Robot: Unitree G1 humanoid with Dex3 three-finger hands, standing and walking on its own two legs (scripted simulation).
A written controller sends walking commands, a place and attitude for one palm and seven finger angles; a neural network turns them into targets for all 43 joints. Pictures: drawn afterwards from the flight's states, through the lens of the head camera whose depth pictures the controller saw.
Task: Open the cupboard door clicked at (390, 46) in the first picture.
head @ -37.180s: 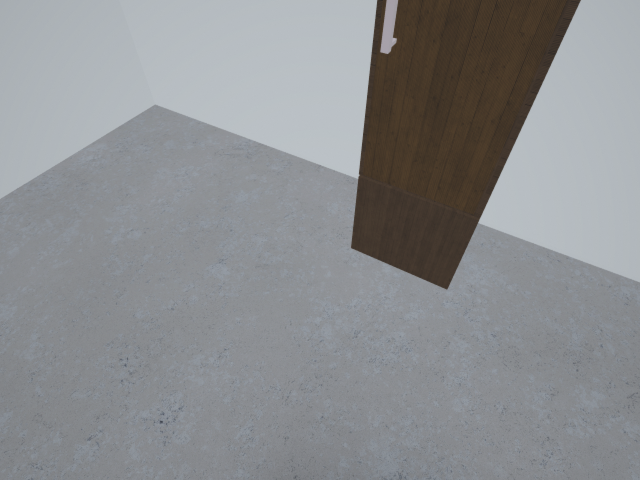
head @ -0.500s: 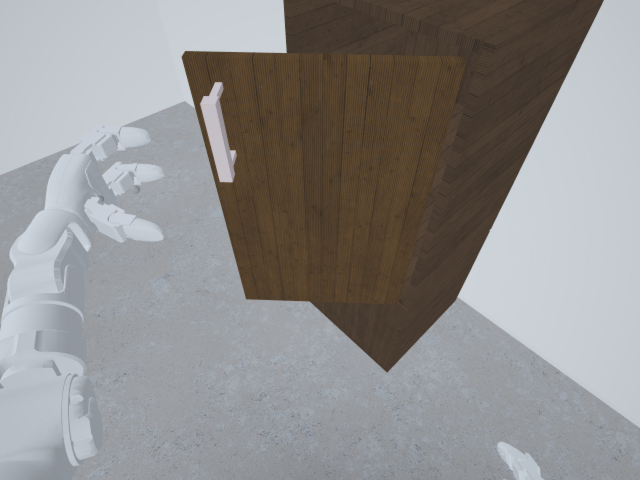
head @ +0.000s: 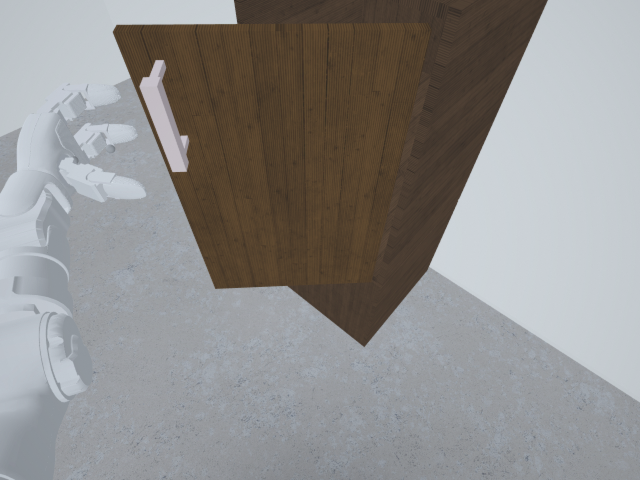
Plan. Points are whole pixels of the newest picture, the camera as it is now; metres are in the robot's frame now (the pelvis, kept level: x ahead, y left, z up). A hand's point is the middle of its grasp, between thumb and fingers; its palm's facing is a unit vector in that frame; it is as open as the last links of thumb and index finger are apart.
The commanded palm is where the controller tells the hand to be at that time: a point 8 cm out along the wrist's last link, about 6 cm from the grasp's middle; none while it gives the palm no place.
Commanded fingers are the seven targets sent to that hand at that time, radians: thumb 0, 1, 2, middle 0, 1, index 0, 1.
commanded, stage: move the hooked fingers beside the handle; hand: left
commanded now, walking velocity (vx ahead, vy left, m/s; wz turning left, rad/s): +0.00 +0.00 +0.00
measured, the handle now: (169, 118) +0.54 +0.17 +0.16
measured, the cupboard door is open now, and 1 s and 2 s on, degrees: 44 44 44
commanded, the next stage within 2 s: slide the fingers in behind the handle in 0.86 s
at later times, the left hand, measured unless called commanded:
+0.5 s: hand (111, 146) +0.48 +0.23 +0.16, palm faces +0.01 -1.00 +0.02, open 14.0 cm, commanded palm +0.46 +0.28 +0.16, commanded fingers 0.00 -0.50 0.30 -0.30 -1.20 -0.30 -1.20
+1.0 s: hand (108, 149) +0.48 +0.24 +0.16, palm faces +0.02 -1.00 +0.02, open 14.0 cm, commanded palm +0.46 +0.28 +0.16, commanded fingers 0.00 -0.50 0.30 -0.30 -1.20 -0.30 -1.20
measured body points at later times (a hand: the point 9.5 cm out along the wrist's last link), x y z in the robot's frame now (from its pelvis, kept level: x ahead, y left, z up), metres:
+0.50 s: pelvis +0.01 +0.01 +0.00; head +0.07 +0.01 +0.44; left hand +0.48 +0.29 +0.16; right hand +0.03 -0.27 -0.12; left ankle -0.01 +0.11 -0.73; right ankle -0.02 -0.12 -0.73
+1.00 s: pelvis +0.00 +0.01 -0.01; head +0.07 +0.02 +0.44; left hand +0.48 +0.29 +0.16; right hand +0.03 -0.27 -0.12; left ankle -0.01 +0.11 -0.73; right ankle -0.02 -0.12 -0.73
